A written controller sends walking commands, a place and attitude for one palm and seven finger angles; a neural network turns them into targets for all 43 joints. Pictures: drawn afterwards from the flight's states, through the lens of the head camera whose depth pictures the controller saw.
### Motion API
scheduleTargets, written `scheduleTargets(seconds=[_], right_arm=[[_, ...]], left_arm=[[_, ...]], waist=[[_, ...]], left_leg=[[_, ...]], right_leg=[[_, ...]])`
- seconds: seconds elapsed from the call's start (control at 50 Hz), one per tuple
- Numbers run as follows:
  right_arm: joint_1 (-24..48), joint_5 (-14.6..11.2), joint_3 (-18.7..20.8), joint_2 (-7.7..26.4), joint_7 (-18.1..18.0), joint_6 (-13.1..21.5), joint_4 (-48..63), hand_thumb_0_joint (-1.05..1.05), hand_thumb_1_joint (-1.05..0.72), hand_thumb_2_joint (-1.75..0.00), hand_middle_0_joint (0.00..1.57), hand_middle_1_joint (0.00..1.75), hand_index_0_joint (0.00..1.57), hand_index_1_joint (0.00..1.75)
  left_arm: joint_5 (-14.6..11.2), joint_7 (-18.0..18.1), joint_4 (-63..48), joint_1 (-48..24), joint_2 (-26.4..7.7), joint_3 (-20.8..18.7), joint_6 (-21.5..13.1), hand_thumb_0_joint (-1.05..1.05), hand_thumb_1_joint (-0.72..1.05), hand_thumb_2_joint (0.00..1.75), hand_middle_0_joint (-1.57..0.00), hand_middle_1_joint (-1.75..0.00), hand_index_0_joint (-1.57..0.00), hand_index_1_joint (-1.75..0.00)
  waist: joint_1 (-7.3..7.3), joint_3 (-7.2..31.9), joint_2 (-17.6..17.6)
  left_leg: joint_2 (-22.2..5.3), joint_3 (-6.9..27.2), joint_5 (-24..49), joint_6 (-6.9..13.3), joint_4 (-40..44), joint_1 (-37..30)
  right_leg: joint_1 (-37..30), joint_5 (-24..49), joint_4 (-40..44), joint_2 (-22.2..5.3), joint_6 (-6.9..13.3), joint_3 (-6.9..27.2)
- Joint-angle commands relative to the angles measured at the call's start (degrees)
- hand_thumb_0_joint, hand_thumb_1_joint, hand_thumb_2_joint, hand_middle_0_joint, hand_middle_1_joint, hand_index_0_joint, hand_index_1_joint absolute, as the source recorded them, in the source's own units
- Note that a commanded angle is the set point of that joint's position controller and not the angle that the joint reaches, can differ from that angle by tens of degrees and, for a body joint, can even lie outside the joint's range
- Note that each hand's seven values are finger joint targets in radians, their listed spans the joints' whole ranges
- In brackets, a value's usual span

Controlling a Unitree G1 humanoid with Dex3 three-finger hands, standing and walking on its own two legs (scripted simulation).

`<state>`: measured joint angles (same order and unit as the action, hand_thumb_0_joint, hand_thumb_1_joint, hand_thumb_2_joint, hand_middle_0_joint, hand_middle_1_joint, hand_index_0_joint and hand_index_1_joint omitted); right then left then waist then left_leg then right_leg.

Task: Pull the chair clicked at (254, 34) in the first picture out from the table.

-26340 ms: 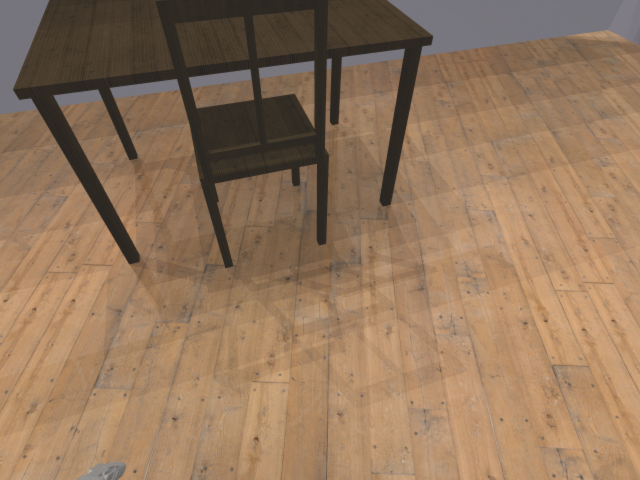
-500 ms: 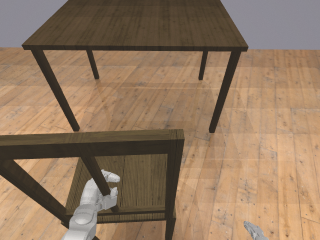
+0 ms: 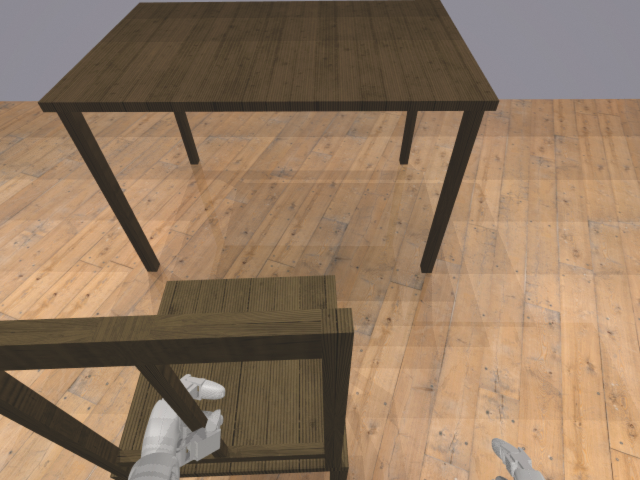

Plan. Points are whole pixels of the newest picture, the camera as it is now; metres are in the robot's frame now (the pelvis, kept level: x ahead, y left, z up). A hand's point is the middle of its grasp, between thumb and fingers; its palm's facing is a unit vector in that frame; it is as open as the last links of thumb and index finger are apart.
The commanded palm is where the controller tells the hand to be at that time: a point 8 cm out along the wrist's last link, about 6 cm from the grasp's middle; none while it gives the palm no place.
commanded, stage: open the thumb and straighten the fingers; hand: left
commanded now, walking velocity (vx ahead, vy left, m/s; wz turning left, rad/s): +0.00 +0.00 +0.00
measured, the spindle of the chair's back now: (192, 416) +0.21 +0.18 -0.05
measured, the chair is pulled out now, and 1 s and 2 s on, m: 0.66 0.66 0.66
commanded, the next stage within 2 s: draw the fingers out of the gap in 0.80 s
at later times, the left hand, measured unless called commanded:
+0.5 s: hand (206, 423) +0.21 +0.17 -0.07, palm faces +0.14 -0.97 -0.18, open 13.1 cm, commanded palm +0.18 +0.21 -0.05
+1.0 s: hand (199, 436) +0.20 +0.18 -0.08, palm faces +0.16 -0.97 -0.19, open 17.4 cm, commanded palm +0.16 +0.23 -0.05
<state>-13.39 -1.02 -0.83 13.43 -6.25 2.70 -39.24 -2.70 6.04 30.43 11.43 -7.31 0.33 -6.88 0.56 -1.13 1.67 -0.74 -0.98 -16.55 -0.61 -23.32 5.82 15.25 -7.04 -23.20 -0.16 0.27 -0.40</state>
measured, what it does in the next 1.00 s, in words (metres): stands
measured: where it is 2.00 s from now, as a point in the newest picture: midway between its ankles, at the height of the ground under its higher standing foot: outside the picture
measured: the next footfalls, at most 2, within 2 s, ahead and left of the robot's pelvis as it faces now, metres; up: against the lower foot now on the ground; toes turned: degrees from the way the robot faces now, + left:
none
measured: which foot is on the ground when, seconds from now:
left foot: down 0.00-1.00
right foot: down 0.00-1.00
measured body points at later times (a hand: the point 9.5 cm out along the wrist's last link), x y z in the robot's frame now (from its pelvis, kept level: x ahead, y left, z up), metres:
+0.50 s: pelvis +0.00 +0.01 -0.03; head +0.04 -0.02 +0.42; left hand +0.20 +0.22 -0.06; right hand +0.19 -0.22 -0.12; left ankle -0.04 +0.12 -0.74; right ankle +0.06 -0.12 -0.74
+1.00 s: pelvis +0.03 +0.01 -0.05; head +0.06 +0.00 +0.40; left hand +0.18 +0.23 -0.07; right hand +0.21 -0.22 -0.13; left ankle -0.04 +0.12 -0.74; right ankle +0.06 -0.12 -0.74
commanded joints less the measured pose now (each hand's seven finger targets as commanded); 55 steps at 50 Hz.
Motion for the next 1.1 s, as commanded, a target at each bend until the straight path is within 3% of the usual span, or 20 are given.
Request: scheduleTargets(seconds=[0.0,0.02,0.04,0.06,0.1,0.12,0.14,0.2,0.24,0.28,0.34,0.4,0.44,0.5,0.56,0.64,0.76,0.84,0.88,1.08], right_arm=[[4.25,0.31,1.61,5.76,-0.80,1.92,8.24,0.00,-0.90,-0.90,0.20,0.30,0.20,0.30],[4.21,0.29,1.53,5.77,-0.83,1.70,8.30,0.00,-0.90,-0.90,0.20,0.30,0.20,0.30],[4.25,0.15,1.84,5.84,-0.81,1.78,8.51,0.00,-0.90,-0.90,0.20,0.30,0.20,0.30],[4.91,-2.54,2.36,6.60,0.86,3.15,9.21,0.00,-0.90,-0.90,0.20,0.30,0.20,0.30],[5.60,-2.25,3.26,6.93,2.19,5.39,10.31,0.00,-0.90,-0.90,0.20,0.30,0.20,0.30],[6.10,-2.07,3.07,6.48,2.50,6.53,10.93,0.00,-0.90,-0.90,0.20,0.30,0.20,0.30],[6.00,-2.04,2.91,6.49,2.77,7.29,11.34,0.00,-0.90,-0.90,0.20,0.30,0.20,0.30],[5.62,-1.75,2.78,6.73,2.74,8.88,12.06,0.00,-0.90,-0.90,0.20,0.30,0.20,0.30],[5.93,-1.76,2.64,6.72,2.77,9.83,13.07,0.00,-0.90,-0.90,0.20,0.30,0.20,0.30],[5.58,-1.67,2.58,6.99,2.36,10.46,13.66,0.00,-0.90,-0.90,0.20,0.30,0.20,0.30],[4.70,-1.44,2.29,6.99,1.73,11.34,14.41,0.00,-0.90,-0.90,0.20,0.30,0.20,0.30],[3.34,-1.35,2.31,7.52,1.26,11.64,14.72,0.00,-0.90,-0.90,0.20,0.30,0.20,0.30],[3.14,-1.26,2.28,7.60,1.01,11.97,15.46,0.00,-0.90,-0.90,0.20,0.30,0.20,0.30],[2.32,-1.10,2.21,7.58,0.79,12.26,15.99,0.00,-0.90,-0.90,0.20,0.30,0.20,0.30],[1.84,-0.90,2.33,7.62,0.56,11.91,16.25,0.00,-0.90,-0.90,0.20,0.30,0.20,0.30],[1.66,-0.87,2.27,7.12,0.38,11.52,17.12,0.00,-0.90,-0.90,0.20,0.30,0.20,0.30],[0.98,-0.79,2.25,7.08,-0.10,11.87,17.22,0.00,-0.90,-0.90,0.20,0.30,0.20,0.30],[0.89,-0.81,2.45,7.06,-0.31,11.97,17.09,0.00,-0.90,-0.90,0.20,0.30,0.20,0.30],[0.94,-0.71,2.60,6.73,-0.44,11.47,16.68,0.00,-0.90,-0.90,0.20,0.30,0.20,0.30],[1.76,-1.10,2.87,6.05,-0.55,11.32,18.80,0.00,-0.90,-0.90,0.20,0.30,0.20,0.30]], left_arm=[[2.09,1.67,-11.50,-8.04,-8.47,-2.15,-2.80,0.00,0.90,0.90,-0.50,-1.45,-0.50,-1.45],[2.06,1.67,-11.09,-7.78,-8.29,-1.97,-2.71,0.00,0.90,0.90,-0.50,-1.45,-0.50,-1.45],[1.99,1.80,-12.25,-5.74,-9.32,-3.01,-2.74,0.00,0.90,0.90,-0.50,-1.45,-0.50,-1.45],[-2.09,0.73,-8.63,-3.51,-1.06,1.98,-0.30,0.00,0.78,0.84,-0.50,-1.45,-0.50,-1.45],[-2.21,-0.03,-16.93,-5.12,-7.87,-3.50,-0.87,0.00,0.54,0.73,-0.50,-1.45,-0.50,-1.45],[-1.91,-0.51,-18.72,-2.74,-7.15,-2.57,-0.55,0.00,0.42,0.67,-0.50,-1.45,-0.50,-1.45],[-1.70,-0.66,-20.56,-2.51,-7.35,-2.02,0.09,0.00,0.30,0.61,-0.50,-1.45,-0.50,-1.45],[-1.65,-1.22,-22.12,-0.91,-8.61,-3.84,2.21,0.00,-0.07,0.43,-0.50,-1.45,-0.50,-1.45],[-2.05,-1.70,-24.05,0.87,-7.14,-2.48,3.91,0.00,-0.31,0.32,-0.50,-1.45,-0.50,-1.45],[-2.03,-1.44,-28.38,-2.14,-8.82,-3.55,4.99,0.00,-0.55,0.20,-0.45,-1.30,-0.45,-1.30],[-1.67,-1.02,-29.85,-1.75,-6.53,-1.48,7.55,0.00,-0.55,0.20,-0.38,-1.09,-0.38,-1.09],[-1.90,-1.11,-30.45,-0.23,-6.96,-2.25,9.63,0.00,-0.55,0.20,-0.30,-0.87,-0.30,-0.87],[-1.61,-1.40,-33.61,-1.65,-5.96,-0.45,10.41,0.00,-0.55,0.20,-0.25,-0.73,-0.25,-0.73],[-1.40,-1.11,-35.44,1.69,-5.51,-0.05,11.76,0.00,-0.55,0.20,-0.18,-0.51,-0.18,-0.51],[-0.96,-0.51,-37.03,3.78,-8.46,-3.05,12.95,0.00,-0.55,0.20,-0.10,-0.29,-0.10,-0.29],[-0.52,-0.16,-40.46,7.13,-7.58,-2.17,14.15,0.00,-0.55,0.20,0.00,0.00,0.00,0.00],[-0.77,-0.37,-44.23,10.18,-6.12,0.09,14.57,0.00,-0.55,0.20,0.00,0.00,0.00,0.00],[-0.50,-0.24,-46.43,12.17,-7.41,-0.75,14.69,0.00,-0.55,0.20,0.00,0.00,0.00,0.00],[-0.41,0.06,-42.62,15.25,-8.08,-2.71,15.20,0.00,-0.55,0.20,0.00,0.00,0.00,0.00],[-0.14,-0.96,-50.13,24.06,-6.84,-0.07,14.23,0.00,-0.55,0.20,0.00,0.00,0.00,0.00]], waist=[[0.44,8.35,-0.43],[0.45,8.06,-1.51],[0.52,7.72,-0.10],[1.96,5.29,-6.33],[-0.06,9.31,-3.09],[-0.54,9.81,0.13],[-0.13,9.74,0.82],[-0.11,10.65,-1.92],[-0.09,10.58,-0.90],[0.11,12.83,-0.49],[0.62,12.99,-1.00],[0.66,14.40,-3.93],[1.02,15.90,-2.25],[0.87,16.59,-4.08],[0.23,17.07,-3.14],[0.28,17.56,-1.89],[1.32,17.86,-2.07],[1.09,18.66,0.35],[0.79,17.27,-2.48],[0.75,16.89,-0.69]], left_leg=[[-4.47,3.07,11.76,1.04,3.94,3.11],[-4.50,3.27,11.03,1.08,4.11,3.38],[-4.40,3.26,11.16,1.04,4.20,3.40],[-2.42,1.50,7.99,0.33,1.77,11.14],[-1.35,1.20,4.99,0.36,-0.88,15.04],[-0.78,0.65,3.95,0.42,-2.06,16.01],[-0.59,1.15,3.94,0.25,-2.80,16.91],[-0.22,0.93,1.85,0.80,-5.94,21.21],[-0.03,1.06,1.30,0.82,-7.51,22.63],[0.13,1.01,0.77,0.85,-9.00,23.27],[0.16,1.44,1.00,0.75,-10.57,24.51],[0.34,1.50,1.14,0.76,-12.74,26.21],[0.46,1.86,2.61,0.65,-13.75,25.94],[0.54,1.87,4.11,0.68,-15.51,26.72],[0.66,2.03,5.17,0.52,-16.52,28.05],[0.71,2.04,7.48,0.47,-17.80,28.44],[0.75,2.47,9.11,0.55,-19.81,28.44],[0.82,2.68,10.64,0.34,-20.54,28.19],[0.91,2.70,9.79,0.24,-20.83,29.91],[0.92,3.26,8.98,0.15,-21.84,30.20]], right_leg=[[-9.36,9.76,1.87,-6.10,1.51,5.94],[-9.07,8.58,2.20,-6.07,1.42,5.92],[-8.61,8.53,2.58,-6.06,1.51,5.85],[-5.70,3.04,-1.66,-3.47,0.76,-0.40],[-4.49,-0.97,-3.75,-3.21,0.89,0.68],[-3.53,-2.45,-4.49,-3.28,0.99,0.95],[-2.91,-2.40,-5.30,-3.17,1.36,1.26],[-0.48,-4.64,-7.57,-3.07,0.78,0.78],[1.42,-5.45,-8.74,-3.02,0.85,0.46],[2.33,-6.69,-9.94,-3.25,0.35,0.16],[4.65,-7.23,-11.66,-2.93,0.29,-1.05],[5.60,-6.68,-13.66,-2.95,-0.20,-1.67],[6.11,-5.26,-14.98,-2.90,0.08,-2.07],[6.73,-3.23,-16.56,-3.00,-0.19,-2.65],[6.38,-1.72,-17.66,-3.10,0.10,-2.49],[6.50,1.14,-18.92,-3.11,0.47,-2.94],[7.83,2.94,-20.32,-3.21,0.32,-3.75],[8.25,3.91,-20.97,-3.20,0.65,-3.95],[8.71,3.42,-21.52,-3.09,0.52,-4.34],[11.19,0.49,-22.27,-2.89,0.65,-4.82]])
